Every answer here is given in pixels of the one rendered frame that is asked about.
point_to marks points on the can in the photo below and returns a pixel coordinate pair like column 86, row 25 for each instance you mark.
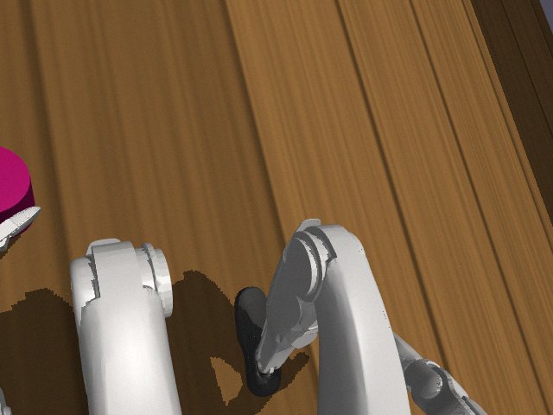
column 16, row 191

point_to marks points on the right robot foot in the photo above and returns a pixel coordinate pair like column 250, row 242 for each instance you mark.
column 250, row 316

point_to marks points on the right robot arm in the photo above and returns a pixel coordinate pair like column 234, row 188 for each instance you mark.
column 436, row 392

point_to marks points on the left robot hand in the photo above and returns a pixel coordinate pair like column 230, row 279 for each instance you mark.
column 15, row 224

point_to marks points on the right robot hand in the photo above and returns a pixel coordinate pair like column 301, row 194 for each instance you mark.
column 407, row 354

